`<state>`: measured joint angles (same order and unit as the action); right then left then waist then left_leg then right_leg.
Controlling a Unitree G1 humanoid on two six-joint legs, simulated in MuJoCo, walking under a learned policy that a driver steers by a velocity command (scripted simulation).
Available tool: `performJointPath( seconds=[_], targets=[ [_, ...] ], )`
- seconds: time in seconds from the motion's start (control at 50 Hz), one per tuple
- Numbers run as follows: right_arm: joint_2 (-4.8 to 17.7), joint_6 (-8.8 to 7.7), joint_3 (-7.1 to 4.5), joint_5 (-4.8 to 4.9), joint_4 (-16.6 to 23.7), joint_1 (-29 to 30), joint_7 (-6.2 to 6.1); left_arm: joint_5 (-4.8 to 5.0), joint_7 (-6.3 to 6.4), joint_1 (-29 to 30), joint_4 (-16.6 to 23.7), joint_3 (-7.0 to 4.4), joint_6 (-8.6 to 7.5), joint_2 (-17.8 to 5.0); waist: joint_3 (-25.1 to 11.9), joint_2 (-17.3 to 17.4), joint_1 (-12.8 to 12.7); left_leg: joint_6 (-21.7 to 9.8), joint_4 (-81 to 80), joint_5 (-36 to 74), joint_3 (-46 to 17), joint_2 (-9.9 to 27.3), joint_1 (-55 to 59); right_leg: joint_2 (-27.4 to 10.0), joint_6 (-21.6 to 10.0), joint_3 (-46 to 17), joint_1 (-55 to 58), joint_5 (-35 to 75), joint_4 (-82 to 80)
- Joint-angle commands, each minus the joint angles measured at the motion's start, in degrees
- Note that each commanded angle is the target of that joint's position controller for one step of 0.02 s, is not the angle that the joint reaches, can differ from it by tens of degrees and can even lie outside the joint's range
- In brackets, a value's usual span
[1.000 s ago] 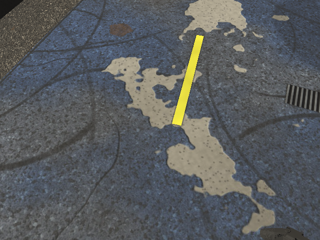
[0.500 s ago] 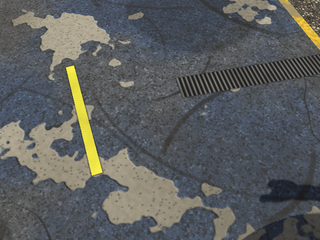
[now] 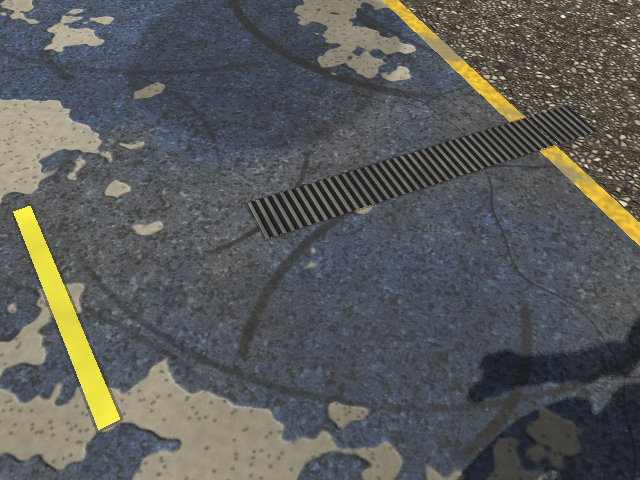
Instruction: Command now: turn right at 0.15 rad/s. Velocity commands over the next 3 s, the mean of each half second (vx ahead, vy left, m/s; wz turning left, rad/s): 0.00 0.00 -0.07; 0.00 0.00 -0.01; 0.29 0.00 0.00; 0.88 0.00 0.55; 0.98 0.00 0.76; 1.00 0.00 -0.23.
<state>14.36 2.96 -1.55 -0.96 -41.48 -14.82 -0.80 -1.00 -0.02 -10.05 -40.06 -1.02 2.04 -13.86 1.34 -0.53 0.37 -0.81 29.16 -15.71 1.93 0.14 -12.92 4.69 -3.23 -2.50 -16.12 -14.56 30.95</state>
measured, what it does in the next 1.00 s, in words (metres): stands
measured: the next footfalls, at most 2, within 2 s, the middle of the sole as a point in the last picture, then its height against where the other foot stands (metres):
right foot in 1.50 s outside the picture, level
left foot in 1.96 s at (304, 467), level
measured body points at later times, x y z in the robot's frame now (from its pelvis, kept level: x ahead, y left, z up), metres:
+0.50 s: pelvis +0.01 +0.01 +0.01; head +0.01 +0.00 +0.46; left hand +0.08 +0.26 -0.13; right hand +0.09 -0.25 -0.12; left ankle -0.01 +0.11 -0.73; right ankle +0.02 -0.09 -0.73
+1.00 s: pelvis +0.01 +0.01 +0.01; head +0.02 +0.00 +0.46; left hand +0.03 +0.25 -0.14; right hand +0.02 -0.23 -0.15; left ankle -0.01 +0.11 -0.73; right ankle +0.02 -0.09 -0.73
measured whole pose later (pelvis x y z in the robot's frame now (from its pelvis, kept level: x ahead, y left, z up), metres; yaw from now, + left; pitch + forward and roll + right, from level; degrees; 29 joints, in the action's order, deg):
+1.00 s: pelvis +0.01 +0.01 +0.01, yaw +0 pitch -1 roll +0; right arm 10.5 0.2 0.1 -0.9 -61.5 -16.0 -2.2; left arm -0.4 2.4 -12.5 -66.3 -0.4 0.3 -10.5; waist 1.5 0.7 0.4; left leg -1.1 22.1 -13.9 1.5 -0.3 -7.0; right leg 4.0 -2.4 -2.9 -8.7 -10.7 20.9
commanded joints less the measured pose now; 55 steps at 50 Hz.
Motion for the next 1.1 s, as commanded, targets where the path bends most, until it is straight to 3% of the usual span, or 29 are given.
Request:
performJointPath(
  seconds=[0.02, 0.04, 0.1, 0.18, 0.28, 0.5, 0.72, 1.1],
  targets=[
    [10.3, -2.23, -1.63, -0.11, 3.5, 2.6, -0.36, 0.28, 0.16, -1.9, 2.5, -0.93, -0.57, -3.7, -1.8, 13.7, -3.3, -6.8, -12.3, 18.4, -16.6, 16.6, 0.2, -1.9, 0.2, -2.6, 0.6, -4.3, -3.2],
    [7.0, -2.46, -0.84, 0.21, 4.2, 5.3, 0.1, -0.45, -0.04, -1.9, 1.0, -1.13, -0.27, -5.3, -1.2, 10.7, -3.4, -6.4, -12.0, 15.0, -13.7, 14.2, -1.9, -3.2, 0.7, -2.5, 5.0, -1.9, -4.5],
    [6.5, -2.51, -0.71, 0.47, 3.4, 2.8, 0.04, -0.41, -0.83, -0.1, -0.7, -1.77, -0.79, -6.7, -1.2, 7.9, -0.7, -2.1, -10.7, 6.9, -8.4, 7.5, -0.5, -4.8, 0.2, -5.3, 6.3, 8.6, -6.8],
    [5.8, -2.36, -0.87, 0.47, 2.4, 1.6, -0.14, -0.12, 0.01, -0.7, -3.4, -1.29, -1.62, -4.9, -1.5, 2.1, 0.0, -2.2, -8.5, 6.3, -6.9, 6.4, 3.3, -5.7, 0.2, -6.5, 3.5, 9.2, -8.7],
    [5.4, -2.36, -0.88, 0.26, 0.8, 1.9, -0.3, 0.05, 0.7, -1.2, -6.4, -1.4, -1.79, -4.9, -1.2, 0.2, 0.2, -2.4, -8.3, 5.6, -6.3, 5.7, 3.5, -6.5, 0.0, -7.6, 3.4, 9.4, -10.0],
    [4.8, -2.93, -0.68, 0.17, -5.8, 0.7, -0.58, 0.35, 1.57, -2.1, -14.1, -1.4, -1.95, -5.5, -0.7, 0.6, -0.3, -2.1, -10.3, 6.7, -6.1, 5.5, 3.6, -7.7, -0.5, -8.0, 6.5, 11.0, -11.8],
    [3.4, -3.05, -0.03, 0.09, -13.4, -1.8, -1.1, 0.58, 2.17, -2.5, -21.0, -0.92, -1.98, -4.2, 0.5, 1.0, -0.1, -1.9, -11.1, 7.0, -6.1, 5.5, 4.0, -7.9, -0.6, -7.5, 7.1, 11.1, -13.1],
    [0.2, -3.09, 1.06, 0.07, -21.0, -4.8, -1.74, 0.64, 2.69, -5.4, -26.6, 0.23, -2.14, -1.0, 1.9, 0.9, 0.0, -1.9, -10.7, 7.4, -5.9, 5.3, 4.1, -7.8, -0.4, -6.7, 6.4, 11.3, -13.1]
  ],
)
